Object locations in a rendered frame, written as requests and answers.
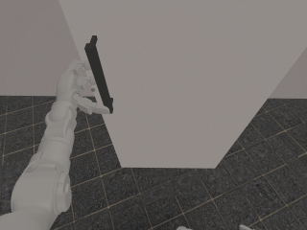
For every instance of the robot left upper arm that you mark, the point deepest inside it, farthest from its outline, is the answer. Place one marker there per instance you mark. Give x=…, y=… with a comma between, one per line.
x=38, y=199

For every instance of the fridge door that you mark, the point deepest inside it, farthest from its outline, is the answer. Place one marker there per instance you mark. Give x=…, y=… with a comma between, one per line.
x=186, y=76

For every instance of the left robot hand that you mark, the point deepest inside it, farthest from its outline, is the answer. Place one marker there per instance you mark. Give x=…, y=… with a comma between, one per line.
x=68, y=87

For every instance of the handle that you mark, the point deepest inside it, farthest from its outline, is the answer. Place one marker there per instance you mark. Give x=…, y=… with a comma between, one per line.
x=98, y=73

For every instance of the robot left forearm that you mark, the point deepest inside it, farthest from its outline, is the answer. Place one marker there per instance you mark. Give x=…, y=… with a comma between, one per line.
x=56, y=145

